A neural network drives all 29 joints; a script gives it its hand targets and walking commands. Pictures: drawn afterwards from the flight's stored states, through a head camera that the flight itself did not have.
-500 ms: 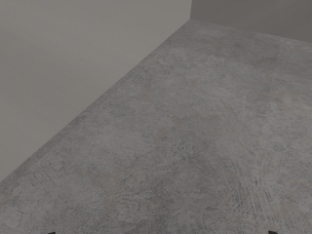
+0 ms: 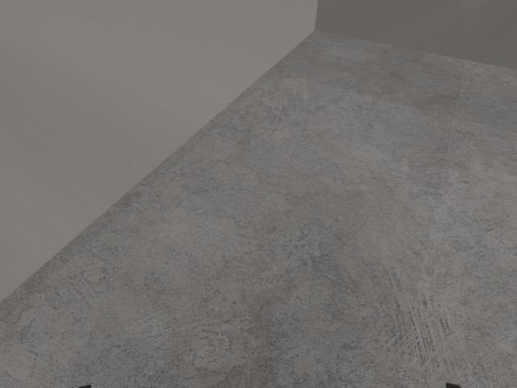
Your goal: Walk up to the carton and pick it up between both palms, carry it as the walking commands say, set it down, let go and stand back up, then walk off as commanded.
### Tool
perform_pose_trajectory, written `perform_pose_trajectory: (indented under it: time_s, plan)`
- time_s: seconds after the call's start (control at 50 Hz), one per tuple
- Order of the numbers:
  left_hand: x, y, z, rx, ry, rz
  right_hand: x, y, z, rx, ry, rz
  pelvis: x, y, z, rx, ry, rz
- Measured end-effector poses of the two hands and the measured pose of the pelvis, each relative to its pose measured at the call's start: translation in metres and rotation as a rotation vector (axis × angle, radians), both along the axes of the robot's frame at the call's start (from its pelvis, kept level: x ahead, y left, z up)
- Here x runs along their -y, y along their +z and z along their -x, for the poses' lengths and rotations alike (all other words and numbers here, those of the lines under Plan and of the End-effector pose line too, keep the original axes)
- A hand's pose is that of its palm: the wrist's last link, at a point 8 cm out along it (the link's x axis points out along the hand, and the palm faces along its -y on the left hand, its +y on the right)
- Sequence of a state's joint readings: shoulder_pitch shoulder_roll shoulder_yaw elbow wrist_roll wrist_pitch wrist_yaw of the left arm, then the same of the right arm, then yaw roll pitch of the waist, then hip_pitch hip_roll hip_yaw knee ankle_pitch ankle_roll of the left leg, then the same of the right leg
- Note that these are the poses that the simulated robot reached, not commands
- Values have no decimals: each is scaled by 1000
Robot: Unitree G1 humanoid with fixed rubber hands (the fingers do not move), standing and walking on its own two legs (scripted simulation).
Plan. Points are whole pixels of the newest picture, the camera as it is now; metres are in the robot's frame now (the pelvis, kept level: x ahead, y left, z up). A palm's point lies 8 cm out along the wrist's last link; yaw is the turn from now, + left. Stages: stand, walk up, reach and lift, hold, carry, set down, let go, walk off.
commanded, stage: stand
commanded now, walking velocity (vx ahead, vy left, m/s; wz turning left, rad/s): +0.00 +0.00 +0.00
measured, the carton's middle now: out of the picture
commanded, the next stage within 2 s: walk up in 0.38 s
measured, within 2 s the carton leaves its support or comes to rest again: neither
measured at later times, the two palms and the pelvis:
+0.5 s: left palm out of the picture +0.10 +0.31 -0.10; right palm out of the picture +0.10 -0.31 -0.10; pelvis +0.00 +0.00 +0.00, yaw +0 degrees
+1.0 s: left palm out of the picture +0.12 +0.23 -0.12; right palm out of the picture +0.01 -0.30 -0.13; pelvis -0.02 -0.02 -0.01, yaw -15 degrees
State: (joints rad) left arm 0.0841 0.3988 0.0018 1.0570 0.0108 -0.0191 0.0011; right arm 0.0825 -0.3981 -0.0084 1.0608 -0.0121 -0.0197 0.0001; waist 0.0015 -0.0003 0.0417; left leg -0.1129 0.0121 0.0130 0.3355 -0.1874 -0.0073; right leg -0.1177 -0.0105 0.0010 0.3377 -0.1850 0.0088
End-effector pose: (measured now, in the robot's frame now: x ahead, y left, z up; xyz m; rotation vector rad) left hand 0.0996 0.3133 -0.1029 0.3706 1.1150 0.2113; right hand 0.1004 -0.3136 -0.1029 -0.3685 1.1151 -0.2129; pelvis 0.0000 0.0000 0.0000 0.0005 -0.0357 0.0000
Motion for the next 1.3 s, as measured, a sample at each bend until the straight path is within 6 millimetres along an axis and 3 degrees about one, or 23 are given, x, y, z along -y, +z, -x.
perform_pose_trajectory:
  time_s: [0.58,0.66,0.82,0.92,1.08,1.2,1.3]
  plan:
    - [-1,0,-4,-8,13,11,2,0,0,-18,-9,18,0,0,-4,-7,-1,3]
    - [14,-6,-8,-25,-2,38,12,-7,16,-33,-77,26,6,-5,1,-18,-57,9]
    - [72,-29,-7,-87,-113,53,19,-47,63,-56,-185,-67,29,-24,10,-26,-165,-24]
    - [85,-21,-5,-112,-147,62,-3,-40,84,-57,-247,-127,26,-10,16,-26,-222,-28]
    - [71,-23,-43,-53,-257,79,-28,-22,107,20,-360,-103,1,-9,20,-31,-315,-16]
    - [78,-24,-88,17,-352,138,-48,-8,159,-12,-439,-40,-18,-8,21,-37,-384,17]
    - [92,-25,-92,-25,-431,168,-54,1,186,-23,-507,-18,-21,-3,22,-45,-441,27]
